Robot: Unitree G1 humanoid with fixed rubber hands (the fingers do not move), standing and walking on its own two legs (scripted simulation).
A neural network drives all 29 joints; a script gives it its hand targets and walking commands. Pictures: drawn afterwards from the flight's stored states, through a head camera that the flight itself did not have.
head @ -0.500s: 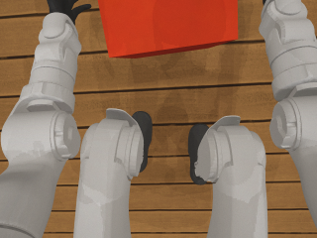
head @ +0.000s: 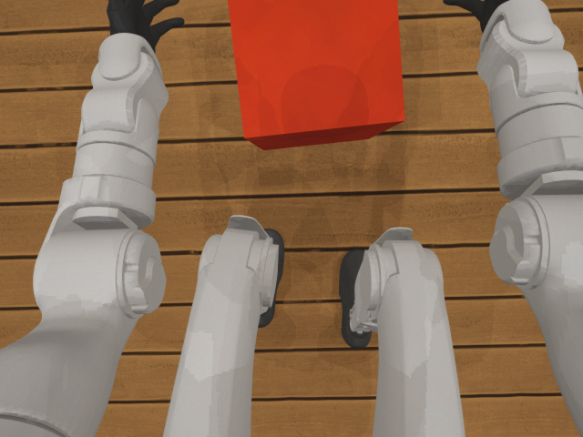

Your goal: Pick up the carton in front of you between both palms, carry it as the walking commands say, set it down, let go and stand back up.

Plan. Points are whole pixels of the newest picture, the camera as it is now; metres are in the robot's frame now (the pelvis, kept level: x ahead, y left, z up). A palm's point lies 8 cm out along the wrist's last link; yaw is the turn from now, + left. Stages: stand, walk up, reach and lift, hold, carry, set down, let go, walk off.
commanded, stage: set down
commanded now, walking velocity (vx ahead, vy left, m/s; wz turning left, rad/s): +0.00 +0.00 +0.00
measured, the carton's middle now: (313, 76) +0.54 +0.02 -0.32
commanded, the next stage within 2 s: let go in 0.60 s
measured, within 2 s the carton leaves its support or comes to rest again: neither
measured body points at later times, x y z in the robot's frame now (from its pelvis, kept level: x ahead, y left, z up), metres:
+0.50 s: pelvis +0.02 -0.01 +0.14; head +0.33 -0.01 +0.46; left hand +0.52 +0.23 +0.04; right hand +0.58 -0.16 +0.04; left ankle +0.12 +0.10 -0.41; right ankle +0.09 -0.11 -0.41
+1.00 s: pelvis +0.09 +0.01 +0.27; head +0.32 +0.01 +0.66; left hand +0.43 +0.25 +0.15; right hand +0.47 -0.19 +0.15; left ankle +0.12 +0.10 -0.41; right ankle +0.09 -0.11 -0.41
